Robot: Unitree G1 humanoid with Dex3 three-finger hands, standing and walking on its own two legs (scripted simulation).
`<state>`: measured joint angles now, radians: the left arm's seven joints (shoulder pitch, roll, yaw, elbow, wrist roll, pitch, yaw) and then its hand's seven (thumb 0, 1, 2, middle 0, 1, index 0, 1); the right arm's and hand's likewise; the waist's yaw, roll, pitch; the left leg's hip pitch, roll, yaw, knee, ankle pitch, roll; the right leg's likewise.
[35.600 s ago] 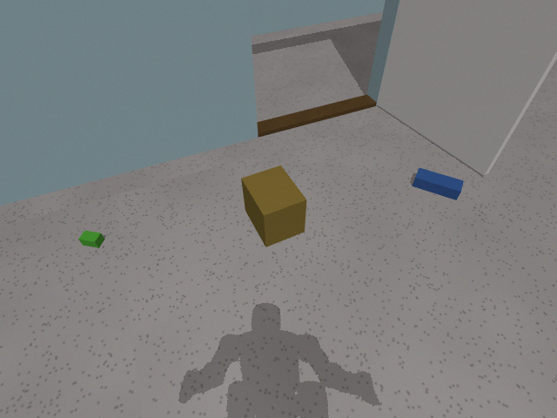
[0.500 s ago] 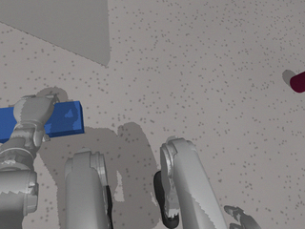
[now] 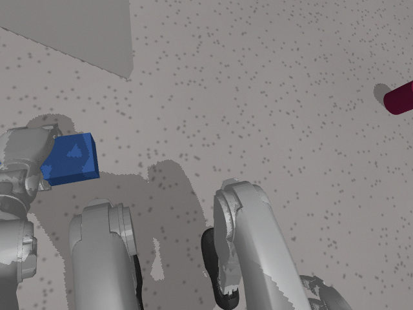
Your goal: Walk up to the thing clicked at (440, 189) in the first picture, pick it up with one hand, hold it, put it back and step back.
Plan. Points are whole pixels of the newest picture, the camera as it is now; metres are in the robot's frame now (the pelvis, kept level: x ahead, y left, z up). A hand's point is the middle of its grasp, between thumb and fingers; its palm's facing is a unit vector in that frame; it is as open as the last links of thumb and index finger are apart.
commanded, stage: lower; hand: left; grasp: from above
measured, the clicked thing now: (39, 164) +0.41 +0.30 -0.23
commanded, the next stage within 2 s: rest in 0.12 s
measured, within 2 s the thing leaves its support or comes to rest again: rests again in 0.78 s
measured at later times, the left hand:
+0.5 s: hand (51, 163) +0.42 +0.29 -0.26, palm faces -0.49 -0.10 -0.86, open 11.6 cm
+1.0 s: hand (51, 164) +0.42 +0.29 -0.27, palm faces -0.47 -0.13 -0.87, open 11.6 cm
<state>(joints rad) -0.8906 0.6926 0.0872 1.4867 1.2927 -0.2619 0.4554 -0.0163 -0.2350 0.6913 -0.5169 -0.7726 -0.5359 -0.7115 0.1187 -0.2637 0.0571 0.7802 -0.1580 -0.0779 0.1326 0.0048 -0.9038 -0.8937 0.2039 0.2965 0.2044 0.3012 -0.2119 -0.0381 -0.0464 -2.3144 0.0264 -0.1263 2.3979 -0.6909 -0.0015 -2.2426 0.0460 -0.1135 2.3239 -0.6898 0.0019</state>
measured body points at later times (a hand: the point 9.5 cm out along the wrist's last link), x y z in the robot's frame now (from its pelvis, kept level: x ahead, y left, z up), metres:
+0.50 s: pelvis +0.01 +0.00 -0.03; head +0.27 +0.08 +0.32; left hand +0.44 +0.29 -0.21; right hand +0.07 -0.26 -0.14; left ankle +0.07 +0.13 -0.30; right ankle +0.09 -0.11 -0.30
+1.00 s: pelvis +0.00 +0.01 -0.04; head +0.26 +0.11 +0.32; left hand +0.44 +0.29 -0.22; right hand +0.06 -0.27 -0.12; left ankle +0.07 +0.13 -0.30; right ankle +0.09 -0.11 -0.30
